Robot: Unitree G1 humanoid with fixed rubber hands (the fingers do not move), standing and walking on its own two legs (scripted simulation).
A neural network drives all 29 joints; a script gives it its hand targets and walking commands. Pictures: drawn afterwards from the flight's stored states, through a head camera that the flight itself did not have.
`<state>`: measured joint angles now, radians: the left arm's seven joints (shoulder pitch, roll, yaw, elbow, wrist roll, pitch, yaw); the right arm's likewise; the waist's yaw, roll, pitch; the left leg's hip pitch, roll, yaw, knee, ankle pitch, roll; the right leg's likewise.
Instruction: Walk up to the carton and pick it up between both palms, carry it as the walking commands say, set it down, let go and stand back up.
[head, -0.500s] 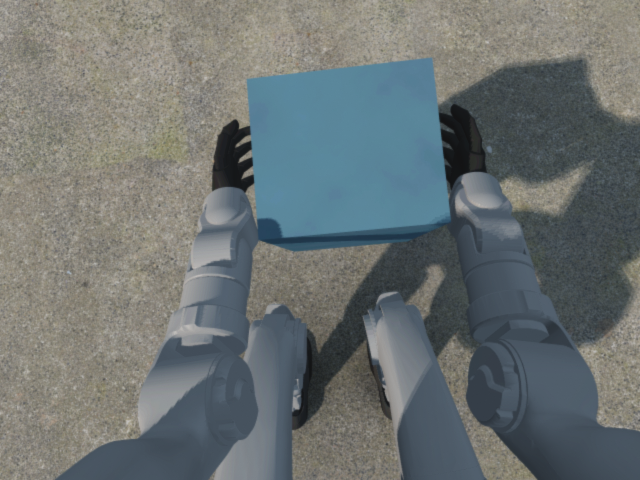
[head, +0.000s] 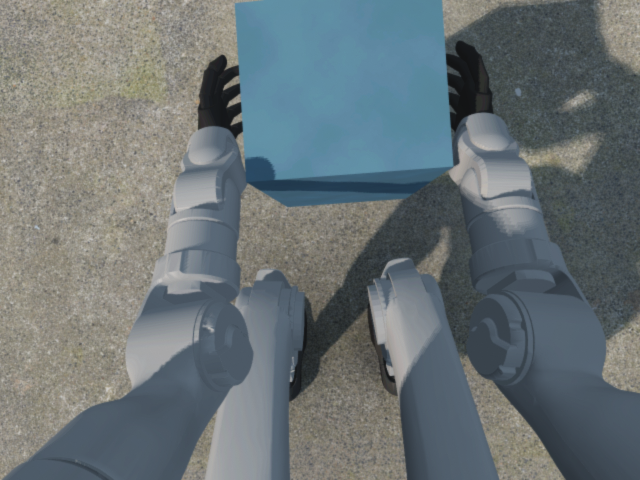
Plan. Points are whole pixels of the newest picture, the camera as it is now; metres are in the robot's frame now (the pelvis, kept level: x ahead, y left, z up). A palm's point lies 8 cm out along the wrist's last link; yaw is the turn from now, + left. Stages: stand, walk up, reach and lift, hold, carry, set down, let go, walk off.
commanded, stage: set down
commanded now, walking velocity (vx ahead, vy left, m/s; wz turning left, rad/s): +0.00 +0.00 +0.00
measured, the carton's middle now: (342, 126) +0.50 -0.03 -0.16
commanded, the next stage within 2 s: none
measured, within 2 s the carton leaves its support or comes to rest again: neither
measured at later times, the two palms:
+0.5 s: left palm (239, 125) +0.53 +0.11 -0.20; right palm (436, 137) +0.49 -0.17 -0.24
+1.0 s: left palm (242, 120) +0.54 +0.11 -0.21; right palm (434, 134) +0.50 -0.17 -0.25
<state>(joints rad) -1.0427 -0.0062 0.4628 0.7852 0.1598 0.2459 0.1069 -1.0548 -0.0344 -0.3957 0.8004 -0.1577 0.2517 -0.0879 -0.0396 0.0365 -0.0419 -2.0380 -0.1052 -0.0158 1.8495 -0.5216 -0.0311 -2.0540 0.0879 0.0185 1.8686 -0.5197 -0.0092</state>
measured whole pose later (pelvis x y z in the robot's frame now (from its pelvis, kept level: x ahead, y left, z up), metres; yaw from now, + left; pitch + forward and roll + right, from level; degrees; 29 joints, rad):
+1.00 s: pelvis -0.02 +0.00 -0.10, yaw +1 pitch +27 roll +3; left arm -1.46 0.14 0.50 0.92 0.06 0.21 0.11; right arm -1.41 -0.23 -0.19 0.93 -0.01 0.29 -0.11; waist -0.05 0.09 0.48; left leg -2.12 -0.13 0.01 2.19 -0.55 -0.04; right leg -2.15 0.08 0.00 2.23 -0.55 -0.02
